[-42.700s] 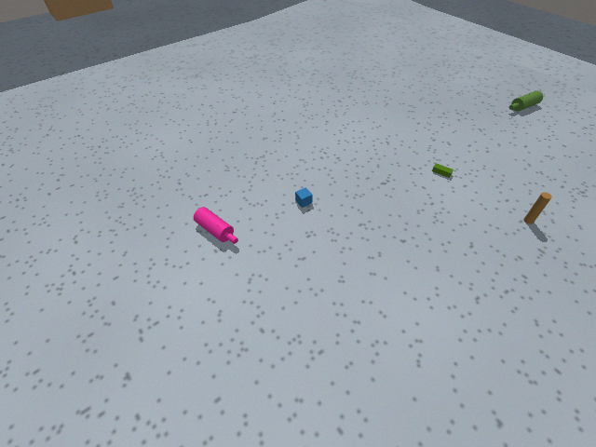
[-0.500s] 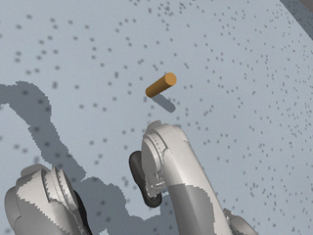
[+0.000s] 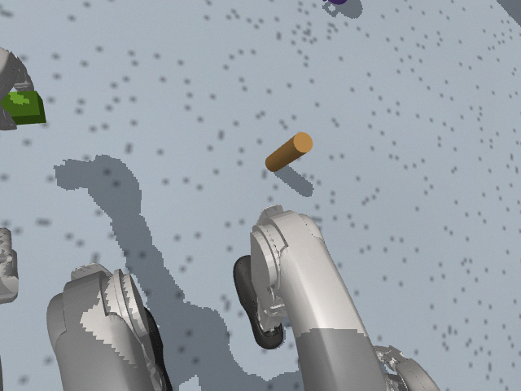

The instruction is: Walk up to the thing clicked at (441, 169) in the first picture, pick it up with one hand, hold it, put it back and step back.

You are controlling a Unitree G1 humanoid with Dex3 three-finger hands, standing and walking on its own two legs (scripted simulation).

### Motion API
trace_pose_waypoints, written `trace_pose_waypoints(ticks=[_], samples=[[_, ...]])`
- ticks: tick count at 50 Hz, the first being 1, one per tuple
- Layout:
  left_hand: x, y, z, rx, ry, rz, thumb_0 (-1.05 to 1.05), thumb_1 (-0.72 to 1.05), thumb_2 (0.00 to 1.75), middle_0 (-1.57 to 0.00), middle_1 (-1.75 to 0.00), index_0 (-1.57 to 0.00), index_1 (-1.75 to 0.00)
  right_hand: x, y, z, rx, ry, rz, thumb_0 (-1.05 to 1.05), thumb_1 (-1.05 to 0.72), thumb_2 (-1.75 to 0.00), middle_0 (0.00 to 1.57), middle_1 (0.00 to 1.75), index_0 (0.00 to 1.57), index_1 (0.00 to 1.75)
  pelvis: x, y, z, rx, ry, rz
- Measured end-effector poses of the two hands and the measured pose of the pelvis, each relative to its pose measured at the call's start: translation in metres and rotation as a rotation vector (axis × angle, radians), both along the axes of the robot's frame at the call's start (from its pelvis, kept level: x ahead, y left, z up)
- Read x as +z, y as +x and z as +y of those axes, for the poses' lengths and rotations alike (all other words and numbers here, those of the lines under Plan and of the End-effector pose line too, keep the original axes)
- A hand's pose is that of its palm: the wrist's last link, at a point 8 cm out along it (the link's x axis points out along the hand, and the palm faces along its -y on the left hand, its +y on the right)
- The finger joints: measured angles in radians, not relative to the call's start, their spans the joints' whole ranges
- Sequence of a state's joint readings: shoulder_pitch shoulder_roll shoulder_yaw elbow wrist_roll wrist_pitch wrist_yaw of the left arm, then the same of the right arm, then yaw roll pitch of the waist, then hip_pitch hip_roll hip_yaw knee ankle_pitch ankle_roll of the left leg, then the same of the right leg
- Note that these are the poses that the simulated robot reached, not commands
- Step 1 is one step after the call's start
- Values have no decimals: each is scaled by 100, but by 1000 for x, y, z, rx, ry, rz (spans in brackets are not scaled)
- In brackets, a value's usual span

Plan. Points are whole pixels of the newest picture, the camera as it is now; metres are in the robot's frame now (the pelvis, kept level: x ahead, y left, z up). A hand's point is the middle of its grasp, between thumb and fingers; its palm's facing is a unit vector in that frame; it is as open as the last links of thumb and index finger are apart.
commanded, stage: lift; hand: left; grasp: from above
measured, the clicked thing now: (4, 109) +0.56 +0.25 -0.19
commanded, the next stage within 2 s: hold in 1.52 s
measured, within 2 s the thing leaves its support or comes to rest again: neither
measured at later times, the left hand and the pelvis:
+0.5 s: hand out of the picture +0.45 +0.27 +0.00, palm faces -0.45 -0.03 -0.89, open 6.8 cm; pelvis +0.00 +0.00 +0.09, yaw +5 degrees
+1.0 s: hand out of the picture +0.36 +0.25 +0.20, palm faces -0.47 -0.07 -0.88, open 6.8 cm; pelvis +0.02 +0.00 +0.27, yaw +8 degrees
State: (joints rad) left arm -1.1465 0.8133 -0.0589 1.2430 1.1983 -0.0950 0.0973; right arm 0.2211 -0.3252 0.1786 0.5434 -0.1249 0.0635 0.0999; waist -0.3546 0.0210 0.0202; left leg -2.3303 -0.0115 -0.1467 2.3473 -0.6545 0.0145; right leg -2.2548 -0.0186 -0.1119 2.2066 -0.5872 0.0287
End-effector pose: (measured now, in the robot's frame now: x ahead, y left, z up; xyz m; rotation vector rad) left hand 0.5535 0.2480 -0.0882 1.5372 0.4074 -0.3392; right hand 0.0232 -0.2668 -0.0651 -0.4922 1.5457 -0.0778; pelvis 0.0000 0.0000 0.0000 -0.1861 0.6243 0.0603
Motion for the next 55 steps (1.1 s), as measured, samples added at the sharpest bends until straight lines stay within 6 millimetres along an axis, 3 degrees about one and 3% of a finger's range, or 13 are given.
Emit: trace_pose_waypoints(ticks=[10,18,26,35,44,55], samples=[[36,-36,4,-47,-64,55,1,50,7,-97,-20,-99,-16,14,12,-9,-8,-18,-13,0,-91,-90,20,30,21,30,23,-3,0,17,21,3],[93,-70,15,-56,-64,-22,1,50,8,-95,-22,-98,-17,31,49,-10,-18,-16,-132,0,-91,-90,20,30,21,30,53,-5,2,36,47,5],[157,-100,22,-15,-34,-9,1,50,11,-94,-23,-97,-18,58,84,7,-32,50,-260,0,-90,-90,20,30,20,30,97,-5,5,42,77,-24],[231,-128,12,-20,-55,6,1,50,10,-95,-21,-98,-16,109,98,20,-71,97,-335,0,-89,-90,20,30,21,30,159,1,4,50,108,-82],[310,-163,6,1,-62,-13,1,50,9,-98,-18,-100,-13,177,104,20,-114,113,-400,1,-89,-90,20,30,21,30,228,10,0,50,143,-179],[370,-191,7,15,-63,10,0,50,7,-99,-17,-101,-13,250,117,9,-115,95,-479,1,-90,-90,20,30,21,30,295,26,-3,56,165,-283]])
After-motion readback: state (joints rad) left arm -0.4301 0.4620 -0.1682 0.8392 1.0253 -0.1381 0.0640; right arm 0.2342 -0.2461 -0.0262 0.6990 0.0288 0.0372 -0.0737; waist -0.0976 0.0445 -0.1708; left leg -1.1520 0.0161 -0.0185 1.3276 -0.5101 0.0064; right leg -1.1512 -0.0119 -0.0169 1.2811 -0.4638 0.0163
